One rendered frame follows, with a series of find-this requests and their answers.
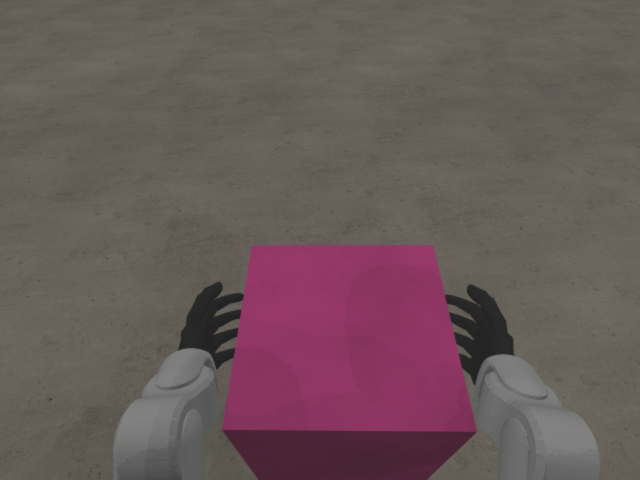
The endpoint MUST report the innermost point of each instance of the carton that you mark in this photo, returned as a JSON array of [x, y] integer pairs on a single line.
[[346, 365]]

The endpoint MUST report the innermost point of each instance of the robot right hand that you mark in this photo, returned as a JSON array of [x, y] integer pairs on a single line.
[[489, 332]]

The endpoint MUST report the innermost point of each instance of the right robot forearm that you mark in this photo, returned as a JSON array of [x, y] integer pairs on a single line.
[[536, 437]]

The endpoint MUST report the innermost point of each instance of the robot left hand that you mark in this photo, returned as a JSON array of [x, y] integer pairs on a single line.
[[201, 325]]

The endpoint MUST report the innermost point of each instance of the left robot forearm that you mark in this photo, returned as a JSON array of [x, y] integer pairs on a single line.
[[161, 435]]

